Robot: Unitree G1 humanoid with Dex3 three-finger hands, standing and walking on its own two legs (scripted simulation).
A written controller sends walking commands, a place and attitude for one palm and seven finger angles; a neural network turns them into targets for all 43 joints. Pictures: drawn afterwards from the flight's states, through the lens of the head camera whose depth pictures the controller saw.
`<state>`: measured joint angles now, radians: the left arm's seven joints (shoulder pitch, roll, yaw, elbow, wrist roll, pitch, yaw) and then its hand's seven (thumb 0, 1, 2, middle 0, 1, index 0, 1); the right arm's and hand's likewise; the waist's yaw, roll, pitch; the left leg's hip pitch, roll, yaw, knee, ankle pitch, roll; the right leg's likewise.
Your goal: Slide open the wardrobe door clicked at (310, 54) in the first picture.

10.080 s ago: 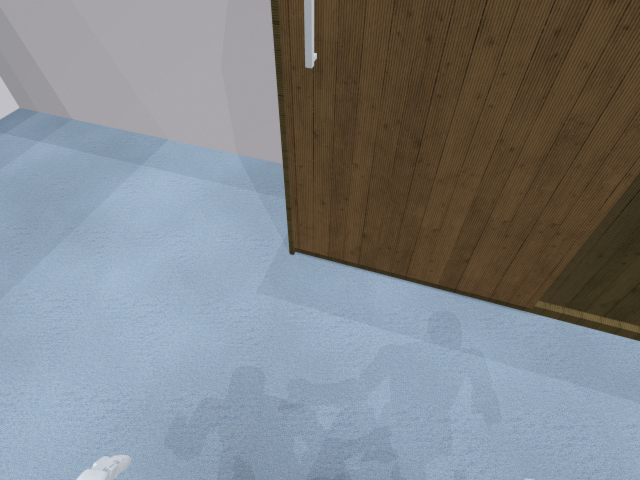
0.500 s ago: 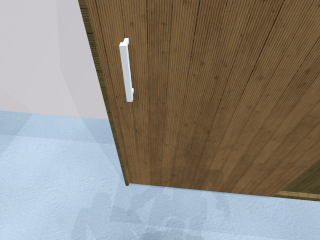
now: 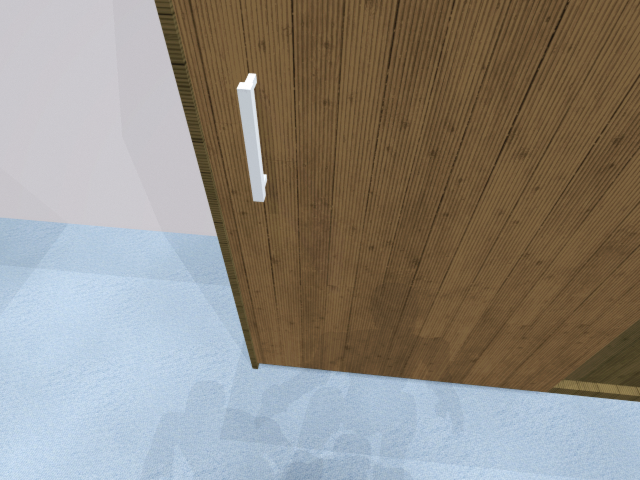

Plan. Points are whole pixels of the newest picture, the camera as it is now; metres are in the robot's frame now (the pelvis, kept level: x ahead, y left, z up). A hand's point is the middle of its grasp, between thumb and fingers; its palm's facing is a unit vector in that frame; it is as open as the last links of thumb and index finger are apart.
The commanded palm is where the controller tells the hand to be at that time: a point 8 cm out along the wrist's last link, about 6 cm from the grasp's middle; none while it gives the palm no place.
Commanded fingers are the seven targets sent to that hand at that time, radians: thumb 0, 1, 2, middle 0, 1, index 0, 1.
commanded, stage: shuffle to correct the standing spot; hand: left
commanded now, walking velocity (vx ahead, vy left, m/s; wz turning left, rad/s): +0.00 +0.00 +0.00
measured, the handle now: (255, 142) +0.54 +0.14 +0.13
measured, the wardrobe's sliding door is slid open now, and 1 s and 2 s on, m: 0.00 0.00 0.00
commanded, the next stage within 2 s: come to a stop and stand still in 0.32 s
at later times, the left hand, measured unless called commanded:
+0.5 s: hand out of the picture +0.00 +0.19 -0.20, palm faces +0.03 -0.99 -0.16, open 7.4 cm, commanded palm none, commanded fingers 0.00 0.90 0.90 -0.20 -0.30 -0.20 -0.30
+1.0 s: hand out of the picture +0.13 +0.19 -0.19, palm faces +0.02 -0.98 -0.19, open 7.4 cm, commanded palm none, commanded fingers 0.00 0.90 0.90 -0.20 -0.30 -0.20 -0.30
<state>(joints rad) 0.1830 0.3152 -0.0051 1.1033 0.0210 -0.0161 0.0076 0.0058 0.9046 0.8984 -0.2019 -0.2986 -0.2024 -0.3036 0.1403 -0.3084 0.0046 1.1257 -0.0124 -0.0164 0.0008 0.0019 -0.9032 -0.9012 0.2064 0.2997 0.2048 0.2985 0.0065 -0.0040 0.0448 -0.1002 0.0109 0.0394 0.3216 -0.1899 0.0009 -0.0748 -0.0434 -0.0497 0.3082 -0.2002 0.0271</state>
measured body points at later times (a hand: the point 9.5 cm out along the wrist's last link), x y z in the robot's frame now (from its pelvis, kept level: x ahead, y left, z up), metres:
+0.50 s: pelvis +0.06 +0.02 -0.02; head +0.06 +0.04 +0.43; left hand +0.00 +0.24 -0.19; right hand +0.03 -0.21 -0.17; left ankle -0.01 +0.12 -0.75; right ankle -0.02 -0.13 -0.75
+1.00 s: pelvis +0.06 +0.01 -0.01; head +0.07 +0.02 +0.44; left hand +0.13 +0.24 -0.17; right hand +0.06 -0.20 -0.17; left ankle -0.01 +0.12 -0.75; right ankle +0.09 -0.09 -0.75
